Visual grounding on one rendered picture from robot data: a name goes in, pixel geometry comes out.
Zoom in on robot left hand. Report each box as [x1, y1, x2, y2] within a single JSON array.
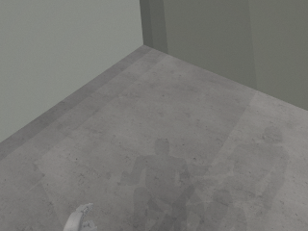
[[63, 203, 97, 231]]

